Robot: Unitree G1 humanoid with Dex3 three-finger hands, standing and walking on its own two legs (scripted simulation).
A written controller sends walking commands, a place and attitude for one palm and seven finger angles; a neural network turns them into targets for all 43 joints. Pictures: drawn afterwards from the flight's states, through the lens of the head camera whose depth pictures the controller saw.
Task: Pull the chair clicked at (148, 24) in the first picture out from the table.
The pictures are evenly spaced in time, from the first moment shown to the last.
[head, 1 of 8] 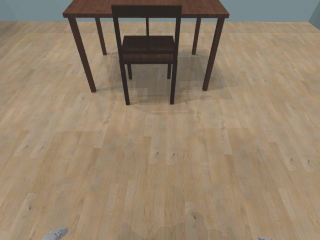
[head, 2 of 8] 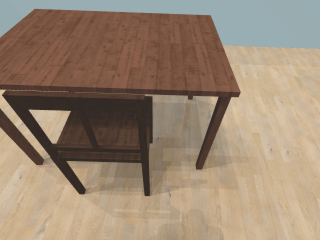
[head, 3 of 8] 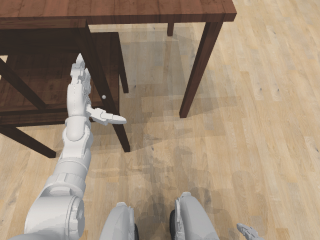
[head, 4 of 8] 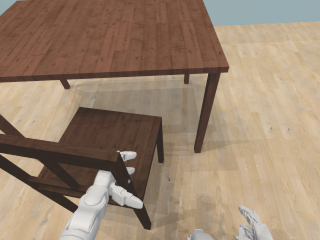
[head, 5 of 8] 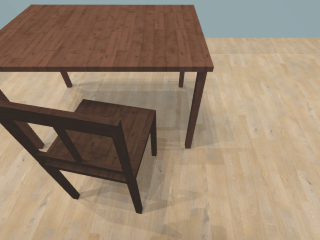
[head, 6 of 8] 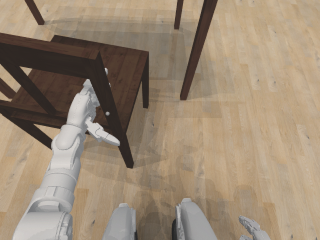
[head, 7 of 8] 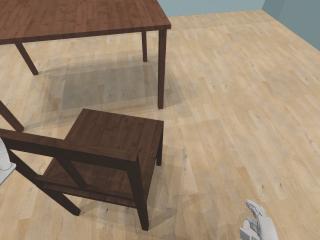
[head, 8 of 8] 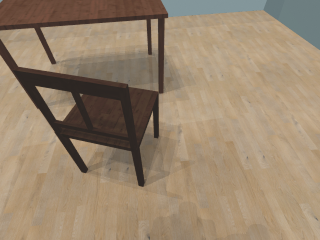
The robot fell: no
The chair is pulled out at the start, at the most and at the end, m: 0.00 0.64 0.62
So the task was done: yes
